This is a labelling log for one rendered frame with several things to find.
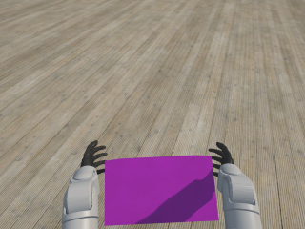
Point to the robot right forearm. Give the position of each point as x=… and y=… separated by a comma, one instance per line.
x=239, y=200

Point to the robot right hand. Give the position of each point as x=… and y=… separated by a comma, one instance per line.
x=226, y=157

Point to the robot left forearm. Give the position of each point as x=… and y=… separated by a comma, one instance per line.
x=80, y=202

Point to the carton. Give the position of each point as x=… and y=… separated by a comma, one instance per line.
x=159, y=189

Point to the robot left hand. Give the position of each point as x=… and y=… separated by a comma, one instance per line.
x=89, y=157

